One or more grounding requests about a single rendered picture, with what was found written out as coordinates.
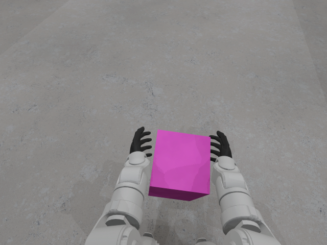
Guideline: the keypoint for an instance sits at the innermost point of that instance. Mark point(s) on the robot right hand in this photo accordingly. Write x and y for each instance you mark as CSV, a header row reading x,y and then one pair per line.
x,y
223,146

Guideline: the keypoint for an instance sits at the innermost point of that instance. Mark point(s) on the right robot forearm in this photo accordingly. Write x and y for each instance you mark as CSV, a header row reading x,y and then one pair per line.
x,y
234,198

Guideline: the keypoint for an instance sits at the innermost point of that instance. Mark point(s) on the left robot forearm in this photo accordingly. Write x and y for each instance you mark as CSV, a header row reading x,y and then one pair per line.
x,y
126,203

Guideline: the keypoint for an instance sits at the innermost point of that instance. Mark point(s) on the robot right upper arm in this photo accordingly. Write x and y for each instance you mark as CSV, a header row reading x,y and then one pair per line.
x,y
241,236

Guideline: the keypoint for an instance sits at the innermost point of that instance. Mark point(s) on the robot left hand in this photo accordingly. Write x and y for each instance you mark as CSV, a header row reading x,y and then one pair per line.
x,y
136,143

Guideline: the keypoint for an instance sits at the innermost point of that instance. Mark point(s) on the carton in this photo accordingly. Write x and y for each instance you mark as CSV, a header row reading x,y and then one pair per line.
x,y
181,166

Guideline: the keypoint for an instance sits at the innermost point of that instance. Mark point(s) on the left robot shin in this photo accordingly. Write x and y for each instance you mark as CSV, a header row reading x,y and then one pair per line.
x,y
148,235

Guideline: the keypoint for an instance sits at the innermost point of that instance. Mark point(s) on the robot left upper arm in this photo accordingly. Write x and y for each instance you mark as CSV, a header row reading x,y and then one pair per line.
x,y
114,235

